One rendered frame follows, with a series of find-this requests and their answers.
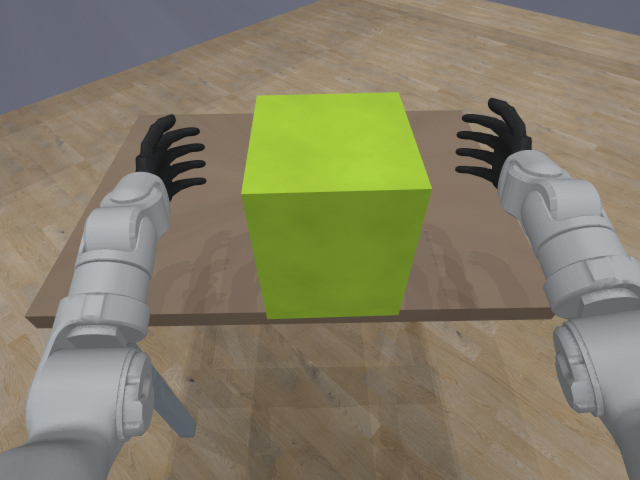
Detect robot right forearm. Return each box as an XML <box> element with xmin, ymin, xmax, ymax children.
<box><xmin>497</xmin><ymin>150</ymin><xmax>640</xmax><ymax>320</ymax></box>

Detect robot left hand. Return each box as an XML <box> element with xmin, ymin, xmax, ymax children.
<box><xmin>135</xmin><ymin>114</ymin><xmax>206</xmax><ymax>201</ymax></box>

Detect carton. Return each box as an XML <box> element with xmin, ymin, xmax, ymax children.
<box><xmin>241</xmin><ymin>92</ymin><xmax>432</xmax><ymax>319</ymax></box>

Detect robot left upper arm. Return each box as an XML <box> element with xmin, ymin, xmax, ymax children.
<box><xmin>0</xmin><ymin>347</ymin><xmax>154</xmax><ymax>480</ymax></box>

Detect robot right upper arm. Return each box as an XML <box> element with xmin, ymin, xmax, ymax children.
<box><xmin>553</xmin><ymin>309</ymin><xmax>640</xmax><ymax>480</ymax></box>

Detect robot right hand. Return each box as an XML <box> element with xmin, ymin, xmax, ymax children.
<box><xmin>455</xmin><ymin>98</ymin><xmax>532</xmax><ymax>188</ymax></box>

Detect robot left forearm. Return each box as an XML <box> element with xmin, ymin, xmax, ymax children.
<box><xmin>25</xmin><ymin>172</ymin><xmax>170</xmax><ymax>436</ymax></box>

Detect table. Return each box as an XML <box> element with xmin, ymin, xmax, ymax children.
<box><xmin>24</xmin><ymin>110</ymin><xmax>555</xmax><ymax>438</ymax></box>

